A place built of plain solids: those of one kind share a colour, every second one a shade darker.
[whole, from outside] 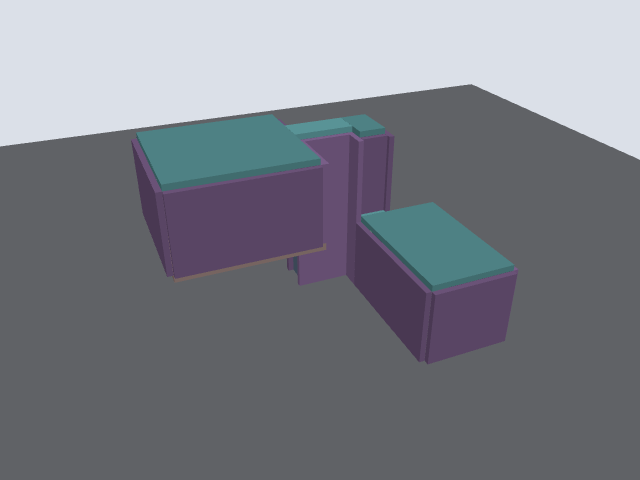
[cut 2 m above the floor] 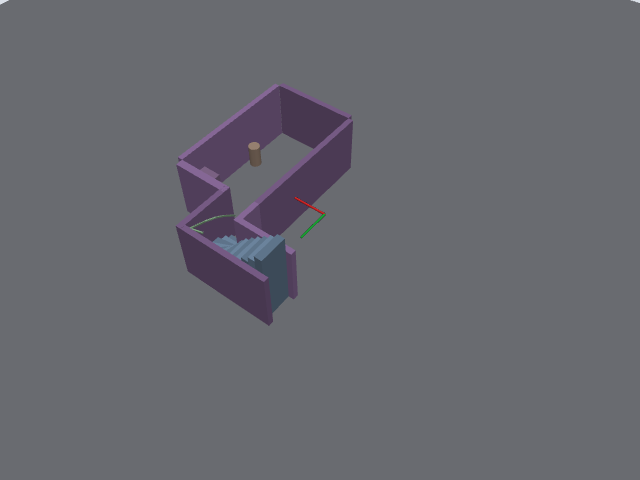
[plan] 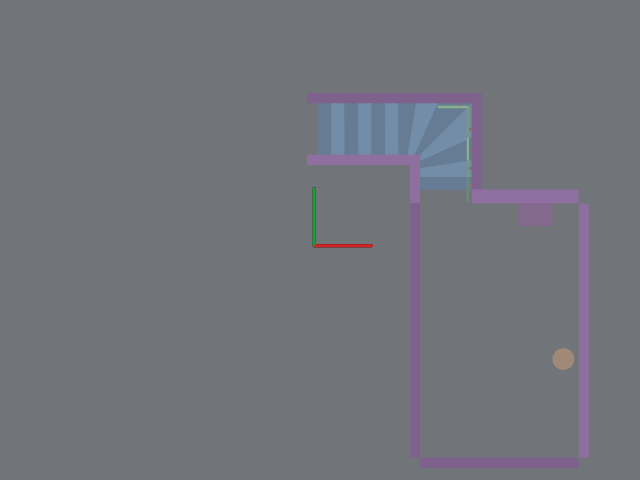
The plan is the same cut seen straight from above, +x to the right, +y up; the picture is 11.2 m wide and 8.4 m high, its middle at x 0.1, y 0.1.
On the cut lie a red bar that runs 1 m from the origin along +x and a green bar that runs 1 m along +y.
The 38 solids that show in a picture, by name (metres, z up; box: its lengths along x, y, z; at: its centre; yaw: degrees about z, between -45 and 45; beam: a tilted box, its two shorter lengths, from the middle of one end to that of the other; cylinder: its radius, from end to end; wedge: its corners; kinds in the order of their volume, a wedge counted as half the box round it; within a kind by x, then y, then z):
{
 "wall_1": {"box": [0.18, 4.19, 2.62], "at": [-4.72, 1.61, 4.03]},
 "wall_2": {"box": [4.5, 0.18, 2.62], "at": [-2.38, -0.57, 4.03]},
 "wall_3": {"box": [0.27, 2.07, 2.62], "at": [0.0, 0.56, 4.03]},
 "wall_4": {"box": [1.98, 0.18, 5.39], "at": [0.86, 1.5, 2.64]},
 "wall_5": {"box": [2.88, 0.18, 5.39], "at": [1.31, 2.58, 2.64]},
 "wall_6": {"box": [0.18, 4.45, 2.53], "at": [1.76, -1.48, 1.22]},
 "wall_7": {"box": [0.18, 0.85, 5.39], "at": [1.76, 1.17, 2.64]},
 "wall_8": {"box": [0.9, 0.18, 2.86], "at": [2.3, 0.95, 3.91]},
 "wall_9": {"box": [0.18, 1.93, 5.39], "at": [2.84, 1.71, 2.64]},
 "wall_10": {"box": [2.77, 0.18, 2.53], "at": [3.24, -3.8, 1.22]},
 "wall_11": {"box": [1.87, 0.18, 2.53], "at": [3.69, 0.83, 1.22]},
 "wall_12": {"box": [1.87, 0.24, 2.53], "at": [3.69, 0.86, 1.22]},
 "wall_13": {"box": [0.18, 4.45, 2.53], "at": [4.72, -1.48, 1.22]},
 "roof_1": {"box": [4.5, 4.19, 0.2], "at": [-2.38, 1.61, 5.44]},
 "roof_2": {"box": [1.98, 0.9, 0.2], "at": [0.86, 2.04, 5.44]},
 "roof_3": {"box": [0.9, 0.3, 0.2], "at": [2.3, 0.89, 2.58]},
 "roof_4": {"box": [0.9, 1.45, 0.2], "at": [2.3, 1.77, 5.44]},
 "roof_5": {"box": [2.77, 4.45, 0.2], "at": [3.24, -1.48, 2.58]},
 "floor_1": {"box": [4.68, 4.19, 0.24], "at": [-2.28, 1.61, 2.6]},
 "tread_1": {"wedge": [[0.05, 1.59, -0.05], [0.05, 1.59, 2.51], [0.05, 2.49, -0.05], [0.05, 2.49, 2.51], [0.3, 1.59, -0.05], [0.3, 1.59, 2.51], [0.3, 2.49, -0.05], [0.3, 2.49, 2.51]]},
 "tread_2": {"wedge": [[0.29, 1.59, -0.05], [0.29, 1.59, 2.31], [0.29, 2.49, -0.05], [0.29, 2.49, 2.31], [0.52, 2.49, -0.05], [0.52, 2.49, 2.31], [0.53, 1.59, -0.05], [0.53, 1.59, 2.31]]},
 "tread_3": {"wedge": [[0.52, 2.49, -0.05], [0.52, 2.49, 2.11], [0.53, 1.59, -0.05], [0.53, 1.59, 2.11], [0.77, 1.59, -0.05], [0.77, 1.59, 2.11], [0.77, 2.49, -0.05], [0.77, 2.49, 2.11]]},
 "tread_4": {"wedge": [[0.76, 2.49, -0.05], [0.76, 2.49, 1.92], [0.77, 1.59, -0.05], [0.77, 1.59, 1.92], [1.0, 1.59, -0.05], [1.0, 1.59, 1.92], [1.0, 2.49, -0.05], [1.0, 2.49, 1.92]]},
 "tread_5": {"wedge": [[1.0, 1.59, -0.05], [1.0, 1.59, 1.72], [1.0, 2.49, -0.05], [1.0, 2.49, 1.72], [1.24, 1.59, -0.05], [1.24, 1.59, 1.72], [1.24, 2.49, -0.05], [1.24, 2.49, 1.72]]},
 "tread_6": {"wedge": [[1.24, 1.59, -0.05], [1.24, 1.59, 1.51], [1.24, 2.49, -0.05], [1.24, 2.49, 1.51], [1.47, 1.59, -0.05], [1.47, 1.59, 1.52], [1.47, 2.49, -0.05], [1.47, 2.49, 1.52]]},
 "tread_7": {"wedge": [[1.46, 2.49, -0.05], [1.46, 2.49, 1.32], [1.47, 1.59, -0.05], [1.47, 1.59, 1.33], [1.63, 1.59, -0.05], [1.63, 1.59, 1.33], [1.78, 2.49, -0.05], [1.78, 2.49, 1.33]]},
 "tread_8": {"wedge": [[1.63, 1.59, -0.05], [1.63, 1.59, 1.13], [1.75, 1.59, -0.05], [1.75, 1.59, 1.14], [1.78, 2.49, -0.05], [1.78, 2.49, 1.13], [2.16, 2.49, -0.05], [2.16, 2.49, 1.13]]},
 "tread_9": {"wedge": [[1.75, 1.59, -0.05], [1.75, 1.59, 0.94], [1.85, 1.59, -0.05], [1.85, 1.59, 0.94], [2.16, 2.49, -0.05], [2.16, 2.49, 0.93], [2.75, 2.49, -0.05], [2.75, 2.49, 0.93]]},
 "tread_10": {"wedge": [[1.85, 0.97, -0.05], [1.85, 0.97, 0.18], [1.85, 1.2, -0.05], [1.85, 1.2, 0.18], [2.75, 0.97, -0.05], [2.75, 0.97, 0.18], [2.75, 1.21, -0.05], [2.75, 1.21, 0.18]]},
 "tread_11": {"wedge": [[1.85, 1.2, -0.05], [1.85, 1.2, 0.36], [1.85, 1.36, -0.05], [1.85, 1.36, 0.36], [2.75, 1.2, -0.05], [2.75, 1.2, 0.36], [2.75, 1.5, -0.05], [2.75, 1.5, 0.36]]},
 "tread_12": {"wedge": [[1.85, 1.36, -0.05], [1.85, 1.36, 0.56], [1.85, 1.49, -0.05], [1.85, 1.49, 0.55], [2.75, 1.5, -0.05], [2.75, 1.5, 0.56], [2.75, 1.89, -0.05], [2.75, 1.89, 0.55]]},
 "tread_13": {"wedge": [[1.85, 1.48, -0.05], [1.85, 1.48, 0.74], [1.85, 1.6, -0.05], [1.85, 1.6, 0.74], [2.75, 1.89, -0.05], [2.75, 1.89, 0.74], [2.75, 2.5, -0.05], [2.75, 2.5, 0.74]]},
 "machine_1": {"box": [0.6, 0.4, 1.75], "at": [3.87, 0.54, 0.82]},
 "bin_1": {"cylinder": 0.19, "from": [4.36, -1.98, 0.0], "to": [4.36, -1.98, 0.75]},
 "guard_rail_1": {"wedge": [[2.16, 2.41, 2.0], [2.16, 2.41, 2.05], [2.16, 2.45, 2.0], [2.16, 2.45, 2.05], [2.71, 2.41, 1.8], [2.71, 2.41, 1.84], [2.71, 2.45, 1.8], [2.71, 2.45, 1.84]]},
 "guard_rail_2": {"wedge": [[2.67, 0.77, 0.88], [2.67, 0.77, 0.93], [2.67, 1.2, 1.22], [2.67, 1.2, 1.28], [2.71, 0.77, 0.88], [2.71, 0.77, 0.93], [2.71, 1.2, 1.22], [2.71, 1.2, 1.28]]},
 "guard_rail_3": {"wedge": [[2.67, 1.5, 1.42], [2.67, 1.5, 1.47], [2.67, 1.89, 1.61], [2.67, 1.89, 1.66], [2.71, 1.5, 1.42], [2.71, 1.5, 1.47], [2.71, 1.89, 1.61], [2.71, 1.89, 1.66]]},
 "guard_rail_4": {"wedge": [[2.67, 1.89, 1.61], [2.67, 1.89, 1.66], [2.67, 2.45, 1.81], [2.67, 2.45, 1.86], [2.71, 1.89, 1.61], [2.71, 1.89, 1.66], [2.71, 2.45, 1.81], [2.71, 2.45, 1.86]]}
}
